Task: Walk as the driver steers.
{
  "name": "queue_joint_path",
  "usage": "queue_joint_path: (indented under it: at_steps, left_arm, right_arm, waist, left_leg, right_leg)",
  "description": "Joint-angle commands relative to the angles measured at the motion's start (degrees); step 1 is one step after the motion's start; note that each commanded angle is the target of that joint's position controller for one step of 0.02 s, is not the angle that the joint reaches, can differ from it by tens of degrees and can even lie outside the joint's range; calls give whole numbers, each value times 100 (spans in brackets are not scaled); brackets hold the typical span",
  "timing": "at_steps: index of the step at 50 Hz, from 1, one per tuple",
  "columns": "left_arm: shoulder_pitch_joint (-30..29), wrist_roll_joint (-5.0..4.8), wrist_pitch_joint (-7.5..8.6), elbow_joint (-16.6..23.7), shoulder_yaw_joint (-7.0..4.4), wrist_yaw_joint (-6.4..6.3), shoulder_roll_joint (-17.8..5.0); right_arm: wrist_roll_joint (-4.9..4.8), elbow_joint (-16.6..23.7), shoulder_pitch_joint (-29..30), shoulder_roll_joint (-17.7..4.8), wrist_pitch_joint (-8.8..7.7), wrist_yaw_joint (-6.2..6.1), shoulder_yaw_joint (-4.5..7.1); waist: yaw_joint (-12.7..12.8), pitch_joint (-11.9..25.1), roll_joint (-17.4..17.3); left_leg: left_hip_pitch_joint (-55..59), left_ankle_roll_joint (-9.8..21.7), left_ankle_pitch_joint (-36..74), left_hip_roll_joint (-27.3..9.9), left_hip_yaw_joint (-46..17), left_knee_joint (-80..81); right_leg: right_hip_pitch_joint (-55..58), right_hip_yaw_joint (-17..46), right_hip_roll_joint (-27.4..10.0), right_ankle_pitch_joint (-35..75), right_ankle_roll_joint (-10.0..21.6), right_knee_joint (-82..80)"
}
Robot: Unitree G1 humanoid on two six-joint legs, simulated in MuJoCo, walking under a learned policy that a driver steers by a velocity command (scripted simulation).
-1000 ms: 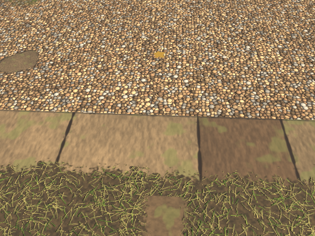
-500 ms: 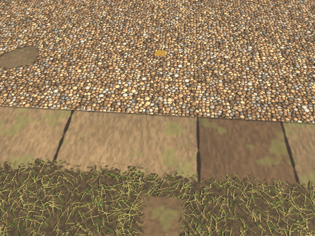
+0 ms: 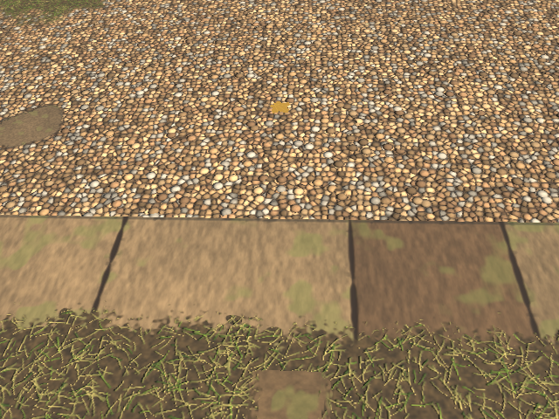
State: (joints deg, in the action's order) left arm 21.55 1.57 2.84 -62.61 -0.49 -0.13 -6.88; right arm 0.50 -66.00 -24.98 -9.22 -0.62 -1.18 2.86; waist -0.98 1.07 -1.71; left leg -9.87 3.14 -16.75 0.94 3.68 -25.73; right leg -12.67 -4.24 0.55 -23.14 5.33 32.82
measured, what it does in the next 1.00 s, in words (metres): walks ahead: left foot, then right foot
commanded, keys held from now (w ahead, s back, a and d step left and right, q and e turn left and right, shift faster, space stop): w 0.28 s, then no key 0.28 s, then q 0.44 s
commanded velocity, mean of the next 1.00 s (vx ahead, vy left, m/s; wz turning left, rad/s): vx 0.21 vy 0.00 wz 0.14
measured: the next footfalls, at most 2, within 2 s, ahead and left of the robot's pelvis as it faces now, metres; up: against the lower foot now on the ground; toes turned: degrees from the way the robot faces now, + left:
left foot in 0.44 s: +0.36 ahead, +0.08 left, +0.00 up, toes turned +5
right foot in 0.98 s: +0.33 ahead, -0.10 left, +0.00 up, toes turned +11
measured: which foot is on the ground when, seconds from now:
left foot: down 0.00-0.02, up 0.04-0.42, down 0.44-0.98, up 1.00-1.00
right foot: down 0.00-0.44, up 0.46-0.96, down 0.98-1.00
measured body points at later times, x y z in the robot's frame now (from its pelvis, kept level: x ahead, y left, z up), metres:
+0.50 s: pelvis +0.22 +0.01 -0.02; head +0.26 +0.02 +0.42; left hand +0.12 +0.22 -0.17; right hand +0.36 -0.21 -0.16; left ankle +0.32 +0.07 -0.74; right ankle +0.02 -0.09 -0.66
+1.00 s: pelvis +0.28 -0.01 -0.01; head +0.30 -0.03 +0.44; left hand +0.34 +0.25 -0.13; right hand +0.36 -0.26 -0.16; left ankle +0.32 +0.07 -0.73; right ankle +0.29 -0.11 -0.74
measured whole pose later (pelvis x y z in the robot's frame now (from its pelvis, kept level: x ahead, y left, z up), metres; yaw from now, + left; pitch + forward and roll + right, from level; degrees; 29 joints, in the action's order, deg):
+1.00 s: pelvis +0.28 -0.01 -0.01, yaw +11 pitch +1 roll +0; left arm 10.1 0.6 0.6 -52.5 -2.6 -4.1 -10.1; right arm 0.5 -54.1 -15.2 -13.6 1.5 -1.3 5.0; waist -2.2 -1.1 -2.8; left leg -21.5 4.0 -14.4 5.9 -2.5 -31.5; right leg -14.5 -0.7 1.9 -14.3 2.1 27.8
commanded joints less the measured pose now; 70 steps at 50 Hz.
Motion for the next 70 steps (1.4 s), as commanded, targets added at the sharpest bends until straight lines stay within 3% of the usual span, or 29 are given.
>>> queue_joint_path:
  at_steps: [1,2,3,4,7,16,18,20,21,22,23,24,25,27,29,31,33,39,44,47,48,49,50,51,53,56,60,66,70]
  left_arm:
    - [1396,-31,121,-226,-96,-22,-149]
    - [1986,20,162,-301,-208,-103,-606]
    - [2168,-18,123,-327,-325,-112,-1021]
    - [1766,8,91,-238,-309,-131,-910]
    - [980,-60,231,70,-229,-103,-677]
    - [1338,-33,368,-115,-76,-120,-586]
    - [1321,-39,386,-162,-86,-138,-723]
    - [1119,-68,403,-161,-124,-166,-893]
    - [978,-142,396,-148,-142,-165,-957]
    - [1058,-209,394,-65,-106,-160,-797]
    - [1961,-365,312,-112,-29,-197,-152]
    - [2119,-357,210,-216,-141,-219,-460]
    - [1440,-189,163,-48,-165,-195,-544]
    - [652,36,115,129,-220,-130,-533]
    - [772,79,-57,74,-199,-74,-308]
    - [693,32,-168,138,-159,-112,-147]
    - [353,13,-254,296,-173,-195,-290]
    - [-741,-46,-363,778,-270,-269,-654]
    - [-940,-154,-290,1018,-285,-350,-673]
    - [-448,-199,-221,990,-282,-405,-623]
    - [-213,-163,-184,979,-319,-428,-767]
    - [-71,-30,-166,1051,-415,-456,-1229]
    - [-654,-10,-199,1271,-509,-451,-1717]
    - [-721,48,-204,1328,-457,-434,-1394]
    - [-1221,-10,-177,1502,-340,-401,-1001]
    - [-1090,-8,-156,1629,-338,-368,-1079]
    - [-552,6,-166,1548,-423,-323,-1304]
    - [-655,55,-188,1648,-532,-152,-1614]
    - [-732,88,-214,1735,-636,-25,-1853]
  right_arm:
    - [-38,497,846,-517,-120,32,106]
    - [-56,727,1127,-118,-188,77,-4]
    - [82,901,1220,-139,-223,119,-15]
    - [227,927,1243,-395,-249,178,40]
    - [157,827,1079,-307,-321,318,53]
    - [56,1481,2646,-82,-234,305,-86]
    - [41,1430,2385,-214,-263,229,-72]
    - [28,1054,1239,-493,-345,128,36]
    - [89,816,526,-622,-419,91,97]
    - [235,633,-150,-992,-484,63,189]
    - [336,640,-403,-1450,-489,112,267]
    - [-23,724,-223,-1456,-399,142,303]
    - [-92,896,602,-1077,-361,121,202]
    - [-33,898,1089,-407,-396,64,-8]
    - [-11,762,986,-166,-416,-2,-129]
    - [50,791,1014,-399,-448,7,-121]
    - [89,889,970,-734,-410,21,-47]
    - [104,1092,651,-892,-58,14,125]
    - [120,1217,613,-1027,93,-10,273]
    - [45,1379,977,-1073,165,-2,335]
    - [7,1461,1039,-976,177,-5,320]
    - [-58,1595,944,-570,178,-20,228]
    - [-102,1719,954,-421,178,-60,219]
    - [146,1672,1051,-866,194,-29,301]
    - [160,1486,761,-873,260,54,369]
    - [169,1533,820,-871,372,152,375]
    - [101,1858,1371,-813,478,258,305]
    - [22,2282,1735,-770,504,371,214]
    - [33,2513,1780,-903,454,477,227]
  waist:
    - [792,-991,131]
    - [1000,-810,1291]
    - [957,-1083,1687]
    - [653,-1332,1048]
    - [169,-1140,438]
    - [306,-1092,793]
    - [193,-862,918]
    - [-285,-275,949]
    - [-638,45,837]
    - [-759,590,530]
    - [-329,1593,-779]
    - [-301,2121,-388]
    - [-127,1241,-186]
    - [56,149,28]
    - [302,53,-6]
    - [445,98,-130]
    - [403,126,-261]
    - [62,-96,-400]
    - [-58,-81,-377]
    - [211,14,-364]
    - [287,45,-209]
    - [201,159,727]
    - [46,-183,1777]
    - [59,-221,1040]
    - [-308,-243,373]
    - [-196,-108,713]
    - [135,-64,888]
    - [254,23,1104]
    - [248,31,1126]
  left_leg:
    - [-2349,508,-2023,-786,-972,577]
    - [-3140,231,-1544,-120,-146,-1120]
    - [-3826,214,-1342,99,174,-2267]
    - [-3810,274,-951,-257,-185,-2926]
    - [-3474,155,95,-481,-284,-3174]
    - [-2480,17,1177,-95,497,-1254]
    - [-1638,180,1242,141,607,-954]
    - [-508,392,1493,371,485,-607]
    - [366,478,2213,240,393,-8]
    - [1633,599,3503,-645,-314,-237]
    - [3028,1484,6837,-2610,-2363,-750]
    - [2664,1939,6275,-2691,-3024,-179]
    - [1673,1816,4905,-2405,-2525,315]
    - [349,1381,4414,-1825,-1618,841]
    - [-410,1106,4538,-1460,-1019,1000]
    - [-620,1062,4929,-1255,-819,916]
    - [-572,1123,4445,-1256,-957,902]
    - [-762,1171,589,-1246,-1866,1320]
    - [-464,1205,972,-1285,-2411,1055]
    - [-716,895,1323,-1031,-2426,702]
    - [-1147,598,894,-769,-2274,474]
    - [-1795,234,-374,-273,-1687,-514]
    - [-2736,-28,-1548,741,-389,-1843]
    - [-2391,-82,-1623,252,-610,-2966]
    - [-2146,-194,-931,170,-652,-3797]
    - [-2417,-440,-556,136,-470,-4144]
    - [-2571,-615,-600,-25,-357,-3396]
    - [-1515,-366,-825,-103,83,-2029]
    - [-629,-12,-829,-42,325,-961]
  right_leg:
    - [1660,232,-26,104,121,-1107]
    - [2245,2153,-1256,-1271,372,-2216]
    - [2137,3616,-2170,-2176,716,-2868]
    - [1578,3598,-2240,-2115,861,-2812]
    - [1352,2326,-1638,-305,574,-2920]
    - [1023,498,-970,4490,389,-2255]
    - [1038,395,-1013,5905,288,-1710]
    - [1220,386,-977,6656,121,-535]
    - [1012,280,-823,6093,5,413]
    - [146,217,-559,4057,-84,1695]
    - [-1078,23,302,-1376,-248,4029]
    - [-1183,773,323,-1028,-264,4713]
    - [-1422,738,46,-540,-291,4622]
    - [-1356,689,-239,-46,-317,3911]
    - [-597,617,-321,106,-356,3142]
    - [-331,456,-209,103,-409,2470]
    - [-508,372,-123,64,-431,1953]
    - [-1009,424,-74,285,-482,1452]
    - [-975,502,76,-6,-510,881]
    - [-71,420,217,458,-412,-516]
    - [536,635,-27,683,-339,-1261]
    - [1136,1732,-1203,362,-73,-2042]
    - [803,2949,-2431,1284,616,-2350]
    - [257,2647,-2476,2171,972,-2125]
    - [74,1494,-1727,2851,701,-1821]
    - [544,743,-1383,3627,566,-1565]
    - [1210,610,-1616,3915,701,-1434]
    - [870,163,-1810,3770,657,-1166]
    - [357,251,-1982,442,376,-1414]
Keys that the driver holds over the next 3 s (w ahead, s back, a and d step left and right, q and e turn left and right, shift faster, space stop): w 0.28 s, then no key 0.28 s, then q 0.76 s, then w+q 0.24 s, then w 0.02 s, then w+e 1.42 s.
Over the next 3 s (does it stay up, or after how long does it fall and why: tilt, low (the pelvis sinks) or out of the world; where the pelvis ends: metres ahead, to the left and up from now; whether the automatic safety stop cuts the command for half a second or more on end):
stays up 1.00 0.29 -0.01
